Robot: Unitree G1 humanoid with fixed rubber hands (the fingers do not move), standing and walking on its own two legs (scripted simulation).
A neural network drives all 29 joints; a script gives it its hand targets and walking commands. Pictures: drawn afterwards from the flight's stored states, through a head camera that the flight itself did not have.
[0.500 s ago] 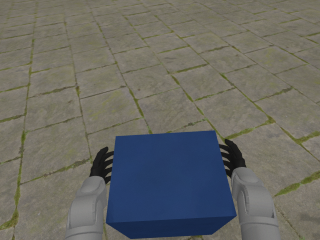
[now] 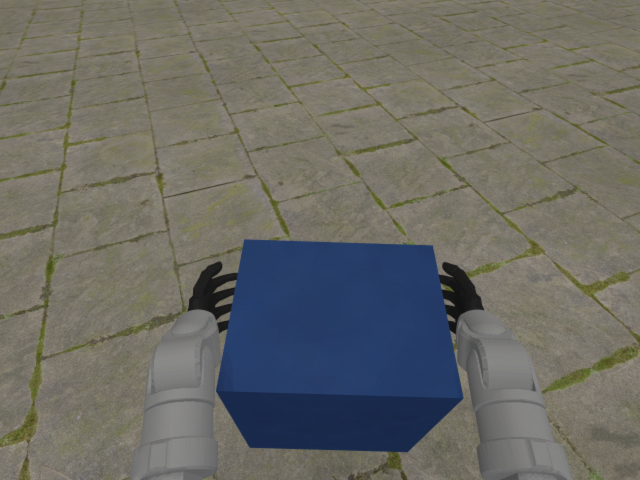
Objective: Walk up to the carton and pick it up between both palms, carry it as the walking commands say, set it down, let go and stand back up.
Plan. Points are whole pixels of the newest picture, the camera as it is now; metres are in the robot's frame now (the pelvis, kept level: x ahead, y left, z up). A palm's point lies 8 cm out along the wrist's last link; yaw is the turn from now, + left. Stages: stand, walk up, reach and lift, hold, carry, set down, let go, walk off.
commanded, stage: set down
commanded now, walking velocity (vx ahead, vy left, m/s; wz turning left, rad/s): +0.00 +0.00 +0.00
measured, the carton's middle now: (333, 355) +0.29 +0.02 -0.04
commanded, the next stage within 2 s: none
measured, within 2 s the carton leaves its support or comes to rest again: neither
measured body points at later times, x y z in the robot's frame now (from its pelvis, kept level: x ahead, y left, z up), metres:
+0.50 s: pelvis +0.04 +0.00 +0.00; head +0.07 -0.01 +0.45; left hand +0.33 +0.20 -0.01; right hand +0.37 -0.14 +0.00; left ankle +0.07 +0.12 -0.74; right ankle +0.04 -0.13 -0.74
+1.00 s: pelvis +0.01 +0.00 -0.05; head +0.19 +0.02 +0.36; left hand +0.33 +0.21 -0.12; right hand +0.38 -0.13 -0.12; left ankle +0.07 +0.12 -0.74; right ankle +0.04 -0.13 -0.74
